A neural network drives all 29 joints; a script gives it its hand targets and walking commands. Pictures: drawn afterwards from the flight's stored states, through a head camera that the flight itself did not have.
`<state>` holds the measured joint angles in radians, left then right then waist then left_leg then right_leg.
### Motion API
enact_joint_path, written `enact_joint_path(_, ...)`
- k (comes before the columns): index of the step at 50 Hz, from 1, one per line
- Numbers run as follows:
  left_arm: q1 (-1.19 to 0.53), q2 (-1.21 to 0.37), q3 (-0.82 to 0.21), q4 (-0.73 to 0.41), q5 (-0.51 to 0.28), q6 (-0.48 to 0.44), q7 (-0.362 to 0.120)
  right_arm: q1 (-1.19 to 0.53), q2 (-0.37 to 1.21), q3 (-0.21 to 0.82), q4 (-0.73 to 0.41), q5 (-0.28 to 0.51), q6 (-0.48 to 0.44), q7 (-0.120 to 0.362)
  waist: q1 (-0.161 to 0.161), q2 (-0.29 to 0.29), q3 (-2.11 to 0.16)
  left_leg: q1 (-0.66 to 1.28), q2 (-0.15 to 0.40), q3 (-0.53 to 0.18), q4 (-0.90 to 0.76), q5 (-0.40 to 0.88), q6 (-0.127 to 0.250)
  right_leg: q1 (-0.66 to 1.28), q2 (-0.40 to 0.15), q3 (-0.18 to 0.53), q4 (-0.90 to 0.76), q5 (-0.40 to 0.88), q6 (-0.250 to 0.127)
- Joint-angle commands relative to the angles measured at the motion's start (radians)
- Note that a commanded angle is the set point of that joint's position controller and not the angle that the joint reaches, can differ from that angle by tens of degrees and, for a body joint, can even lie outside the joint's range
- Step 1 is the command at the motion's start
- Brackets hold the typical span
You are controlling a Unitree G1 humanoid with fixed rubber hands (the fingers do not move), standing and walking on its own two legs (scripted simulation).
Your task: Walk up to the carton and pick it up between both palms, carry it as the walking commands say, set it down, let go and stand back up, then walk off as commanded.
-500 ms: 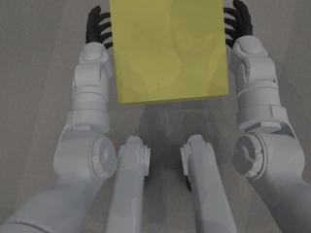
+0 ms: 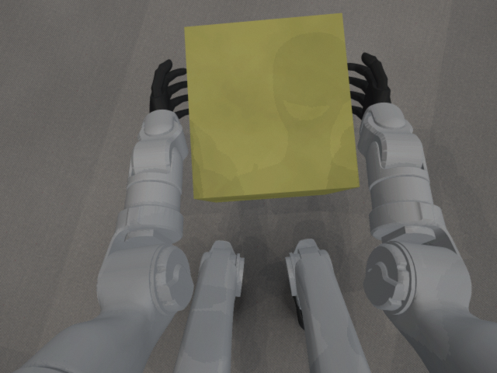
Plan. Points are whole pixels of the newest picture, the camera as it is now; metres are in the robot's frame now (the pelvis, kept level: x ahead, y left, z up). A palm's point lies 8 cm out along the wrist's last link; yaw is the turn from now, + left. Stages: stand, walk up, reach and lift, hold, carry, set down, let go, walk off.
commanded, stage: reach and lift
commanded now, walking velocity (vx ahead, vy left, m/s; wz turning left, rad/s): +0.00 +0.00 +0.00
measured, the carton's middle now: (267, 125) +0.49 -0.01 -0.14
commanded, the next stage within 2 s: none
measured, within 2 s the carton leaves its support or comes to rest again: neither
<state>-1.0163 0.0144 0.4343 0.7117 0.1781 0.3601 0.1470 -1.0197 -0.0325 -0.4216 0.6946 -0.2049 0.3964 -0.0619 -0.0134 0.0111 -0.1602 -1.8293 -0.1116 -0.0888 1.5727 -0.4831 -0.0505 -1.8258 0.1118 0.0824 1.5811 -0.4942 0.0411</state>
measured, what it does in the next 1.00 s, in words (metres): rises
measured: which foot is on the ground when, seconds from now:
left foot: down 0.00-1.00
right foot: down 0.00-1.00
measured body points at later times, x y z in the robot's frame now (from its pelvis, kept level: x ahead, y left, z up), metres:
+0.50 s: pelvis +0.02 +0.00 +0.06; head +0.23 +0.00 +0.46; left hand +0.48 +0.15 +0.00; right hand +0.48 -0.17 +0.01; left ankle +0.09 +0.13 -0.51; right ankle +0.09 -0.12 -0.51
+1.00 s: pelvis +0.04 +0.00 +0.13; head +0.21 +0.00 +0.55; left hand +0.45 +0.16 +0.08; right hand +0.45 -0.16 +0.08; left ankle +0.09 +0.13 -0.51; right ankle +0.09 -0.12 -0.51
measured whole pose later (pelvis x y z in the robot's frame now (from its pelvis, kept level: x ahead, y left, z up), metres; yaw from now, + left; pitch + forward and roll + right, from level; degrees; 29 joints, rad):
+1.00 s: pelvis +0.04 +0.00 +0.13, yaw +0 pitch +32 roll +0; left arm -0.66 -0.11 0.43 0.60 0.24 0.32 0.12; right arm -0.65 0.10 -0.42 0.58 -0.24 0.34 -0.04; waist 0.00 0.00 -0.20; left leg -1.24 -0.09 -0.12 1.07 -0.38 -0.03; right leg -1.24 0.10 0.12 1.08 -0.39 0.02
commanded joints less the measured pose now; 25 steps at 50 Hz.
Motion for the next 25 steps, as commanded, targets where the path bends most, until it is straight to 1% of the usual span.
enact_joint_path(1, -0.67, -1.058, -0.524, -0.003, -0.17, -0.019, -0.345, -0.687, 1.041, 0.506, -0.033, 0.194, -0.046, 0.293, -0.008, -0.002, -1.05, 0.595, -0.058, 0.139, -0.161, 0.268, 0.017, 0.606, 0.054, -0.138, -0.171, 0.304, -0.002)
enact_joint_path(25, -0.453, -1.112, -0.562, -0.028, -0.141, -0.039, -0.359, -0.467, 1.091, 0.546, -0.054, 0.172, -0.069, 0.298, 0.001, -0.011, -0.944, 0.793, -0.048, 0.1, -0.359, 0.329, 0.021, 0.802, 0.047, -0.091, -0.368, 0.356, -0.008)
